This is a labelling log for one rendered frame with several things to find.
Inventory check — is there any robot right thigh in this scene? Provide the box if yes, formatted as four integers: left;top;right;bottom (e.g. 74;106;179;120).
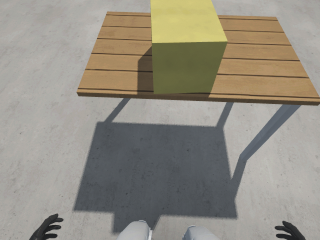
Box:
182;226;220;240

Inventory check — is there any robot left hand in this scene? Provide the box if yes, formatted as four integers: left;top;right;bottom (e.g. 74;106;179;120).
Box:
29;213;64;240

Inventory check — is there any robot left thigh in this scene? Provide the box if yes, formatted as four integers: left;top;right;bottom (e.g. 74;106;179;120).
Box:
116;221;153;240

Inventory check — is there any carton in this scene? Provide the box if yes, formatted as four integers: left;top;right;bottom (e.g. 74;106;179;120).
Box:
150;0;228;94

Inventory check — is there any robot right hand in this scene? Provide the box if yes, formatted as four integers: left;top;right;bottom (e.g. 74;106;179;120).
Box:
274;221;306;240

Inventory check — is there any table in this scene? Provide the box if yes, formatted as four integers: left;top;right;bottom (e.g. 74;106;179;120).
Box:
76;11;320;161

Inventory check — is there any robot thigh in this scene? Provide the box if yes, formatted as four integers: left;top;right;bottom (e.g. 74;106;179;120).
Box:
116;221;153;240
182;226;220;240

